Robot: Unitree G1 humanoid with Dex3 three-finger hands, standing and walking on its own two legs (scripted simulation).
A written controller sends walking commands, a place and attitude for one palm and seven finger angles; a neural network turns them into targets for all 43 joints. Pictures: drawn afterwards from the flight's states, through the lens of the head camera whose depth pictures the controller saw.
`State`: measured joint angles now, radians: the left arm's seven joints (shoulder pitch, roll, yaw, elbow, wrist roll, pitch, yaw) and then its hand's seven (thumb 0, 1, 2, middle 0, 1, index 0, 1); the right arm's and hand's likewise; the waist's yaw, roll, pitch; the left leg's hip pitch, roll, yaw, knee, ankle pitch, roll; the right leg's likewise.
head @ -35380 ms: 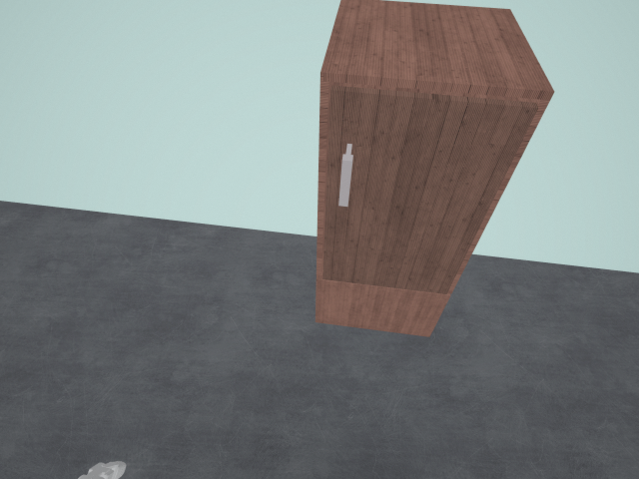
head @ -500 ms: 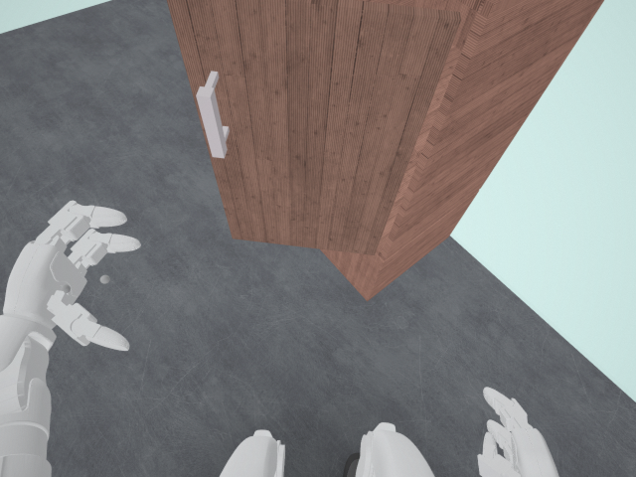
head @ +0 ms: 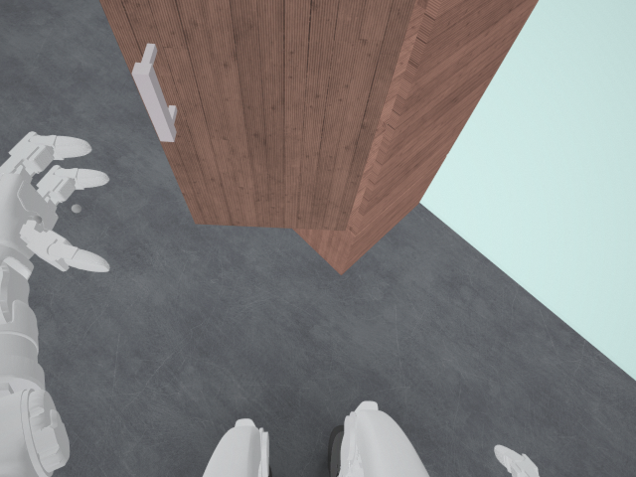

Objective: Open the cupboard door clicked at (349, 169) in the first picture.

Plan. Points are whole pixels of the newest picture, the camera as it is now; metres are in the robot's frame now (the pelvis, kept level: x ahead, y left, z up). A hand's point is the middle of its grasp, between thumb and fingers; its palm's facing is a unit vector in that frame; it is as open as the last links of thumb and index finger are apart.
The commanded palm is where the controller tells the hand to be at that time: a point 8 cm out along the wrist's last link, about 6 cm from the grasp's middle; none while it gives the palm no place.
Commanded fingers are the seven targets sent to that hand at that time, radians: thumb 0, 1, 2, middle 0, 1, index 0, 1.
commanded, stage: move the hooked fingers beside the handle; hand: left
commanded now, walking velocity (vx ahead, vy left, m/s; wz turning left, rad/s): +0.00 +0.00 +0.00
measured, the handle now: (159, 95) +0.60 +0.22 +0.04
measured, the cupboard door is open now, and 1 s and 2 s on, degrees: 45 45 45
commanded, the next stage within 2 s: slide the fingers in behind the handle in 1.66 s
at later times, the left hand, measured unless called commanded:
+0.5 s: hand (90, 152) +0.49 +0.28 +0.05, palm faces -0.04 -1.00 -0.03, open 14.0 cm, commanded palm +0.49 +0.32 +0.04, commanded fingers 0.00 -0.50 0.30 -0.30 -1.20 -0.30 -1.20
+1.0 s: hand (107, 108) +0.57 +0.28 +0.04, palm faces -0.04 -1.00 -0.03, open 14.0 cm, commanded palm +0.56 +0.30 +0.04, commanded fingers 0.00 -0.50 0.30 -0.30 -1.20 -0.30 -1.20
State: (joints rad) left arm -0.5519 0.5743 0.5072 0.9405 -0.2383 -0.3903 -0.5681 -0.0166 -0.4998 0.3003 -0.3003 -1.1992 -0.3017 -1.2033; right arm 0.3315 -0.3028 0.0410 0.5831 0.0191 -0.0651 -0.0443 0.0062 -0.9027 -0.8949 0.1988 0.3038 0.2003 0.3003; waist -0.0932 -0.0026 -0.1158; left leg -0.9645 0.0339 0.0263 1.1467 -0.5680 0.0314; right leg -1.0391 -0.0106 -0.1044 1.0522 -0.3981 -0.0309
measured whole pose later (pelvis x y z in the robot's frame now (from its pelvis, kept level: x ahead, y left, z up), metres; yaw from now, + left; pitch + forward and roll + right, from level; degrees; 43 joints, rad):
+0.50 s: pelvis +0.00 +0.01 -0.01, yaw -1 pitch +26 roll -4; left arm -0.87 0.72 0.53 1.17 -0.13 -0.38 -0.54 -0.02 -0.50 0.30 -0.30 -1.20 -0.30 -1.20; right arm 0.35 -0.30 0.07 0.58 -0.01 0.05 -0.02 0.00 -0.90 -0.89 0.20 0.30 0.20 0.30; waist -0.17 0.01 -0.10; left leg -1.09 0.04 0.01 1.21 -0.58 0.05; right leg -1.14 -0.01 -0.12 1.07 -0.39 -0.02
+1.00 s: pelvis +0.00 +0.02 -0.03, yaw -3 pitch +33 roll -7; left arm -1.15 0.94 0.55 1.29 -0.02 -0.29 -0.51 -0.02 -0.50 0.30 -0.30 -1.20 -0.30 -1.20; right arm 0.40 -0.29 0.12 0.55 -0.03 0.11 -0.01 0.00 -0.90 -0.89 0.20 0.30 0.20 0.30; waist -0.28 0.03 -0.08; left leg -1.25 0.06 -0.01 1.28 -0.60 0.05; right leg -1.28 0.01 -0.14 1.10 -0.39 -0.01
